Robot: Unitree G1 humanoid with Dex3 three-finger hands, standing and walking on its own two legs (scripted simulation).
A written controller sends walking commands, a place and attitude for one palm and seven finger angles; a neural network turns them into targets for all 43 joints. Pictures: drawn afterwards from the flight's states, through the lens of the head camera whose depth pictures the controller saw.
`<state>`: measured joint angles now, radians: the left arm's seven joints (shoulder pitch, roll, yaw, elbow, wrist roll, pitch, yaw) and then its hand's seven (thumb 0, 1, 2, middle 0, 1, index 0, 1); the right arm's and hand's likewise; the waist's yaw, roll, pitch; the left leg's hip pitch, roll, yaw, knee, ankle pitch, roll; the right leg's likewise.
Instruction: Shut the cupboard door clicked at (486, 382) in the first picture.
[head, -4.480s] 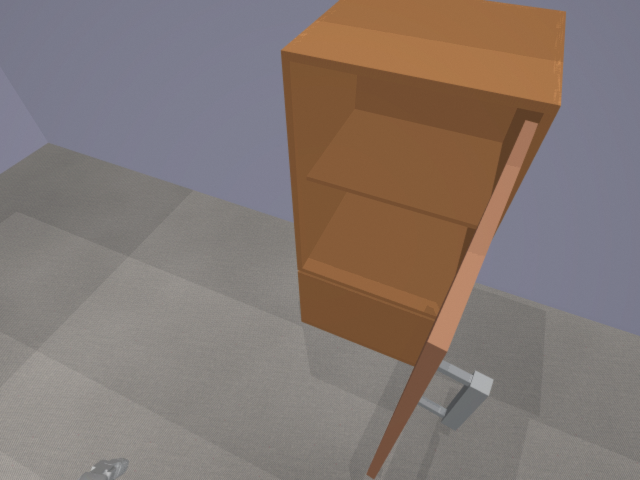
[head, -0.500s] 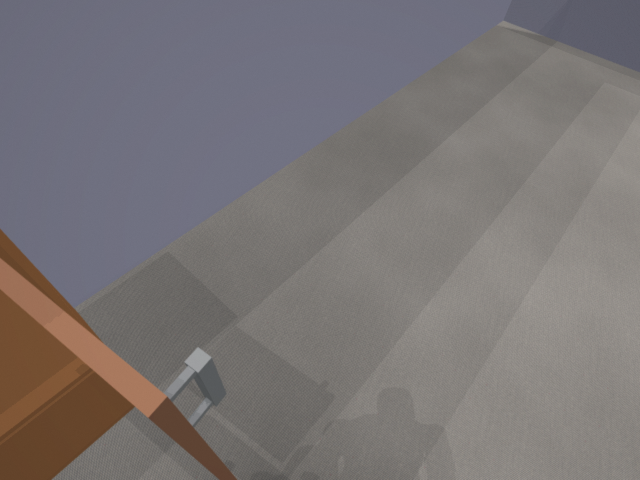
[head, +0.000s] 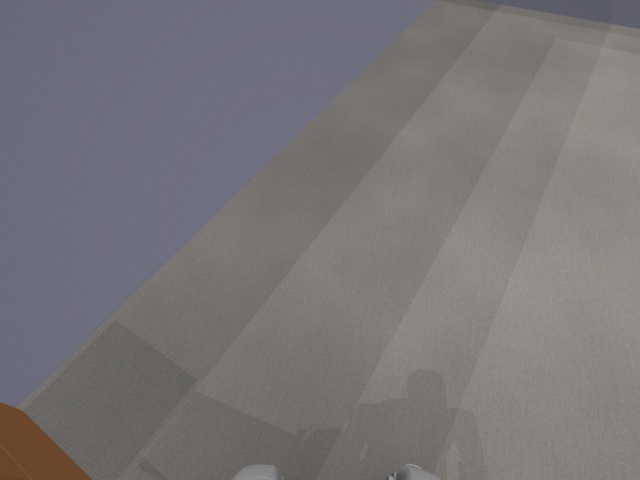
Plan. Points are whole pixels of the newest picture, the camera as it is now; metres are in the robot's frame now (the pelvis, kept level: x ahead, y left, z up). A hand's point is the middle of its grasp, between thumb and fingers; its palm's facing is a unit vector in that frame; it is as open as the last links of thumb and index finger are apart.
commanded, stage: walk to a spot facing it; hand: left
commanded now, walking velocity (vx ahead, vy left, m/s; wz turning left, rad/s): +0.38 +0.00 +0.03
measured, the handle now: out of the picture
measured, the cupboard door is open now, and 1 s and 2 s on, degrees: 100 100 100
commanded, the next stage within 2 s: turn to face it in 1.40 s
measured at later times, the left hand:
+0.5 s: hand out of the picture -0.04 +0.16 -0.12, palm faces +0.24 -0.96 -0.15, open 7.4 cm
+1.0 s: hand (246, 316) +0.37 +0.19 -0.14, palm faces +0.07 -0.97 -0.24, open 7.4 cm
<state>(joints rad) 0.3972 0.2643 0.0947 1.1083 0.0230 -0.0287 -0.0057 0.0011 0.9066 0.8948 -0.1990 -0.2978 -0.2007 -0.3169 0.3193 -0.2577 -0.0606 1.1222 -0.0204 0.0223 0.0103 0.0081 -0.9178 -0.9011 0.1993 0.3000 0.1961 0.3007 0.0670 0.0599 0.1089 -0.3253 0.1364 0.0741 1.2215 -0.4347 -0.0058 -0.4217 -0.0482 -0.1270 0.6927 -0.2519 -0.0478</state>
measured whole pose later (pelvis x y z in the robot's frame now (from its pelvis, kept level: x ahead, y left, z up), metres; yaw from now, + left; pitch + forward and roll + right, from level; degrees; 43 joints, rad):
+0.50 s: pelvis +0.17 +0.05 +0.02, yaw +1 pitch -1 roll +0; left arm 0.61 0.09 0.08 1.28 0.03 0.02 0.00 0.00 0.91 0.89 -0.20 -0.30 -0.20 -0.30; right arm 0.18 -0.14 -0.09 1.00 -0.01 -0.08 -0.02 -0.04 -0.96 -0.90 0.21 0.30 0.20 0.30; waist 0.08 -0.02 0.04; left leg -0.25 0.04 0.18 0.53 -0.27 0.04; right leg -0.42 -0.09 -0.07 1.08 -0.37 0.00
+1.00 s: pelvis +0.38 +0.00 +0.02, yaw +0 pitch +0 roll +0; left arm 0.34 0.18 0.06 1.08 0.04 -0.07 0.01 0.02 0.92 0.89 -0.20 -0.30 -0.20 -0.30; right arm 0.25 -0.17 -0.07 1.06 -0.03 0.00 0.02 0.02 -0.94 -0.90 0.20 0.30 0.20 0.30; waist 0.01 0.01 0.01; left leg -0.55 0.15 0.12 1.01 -0.24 -0.02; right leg -0.17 -0.05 -0.18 0.45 -0.28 -0.02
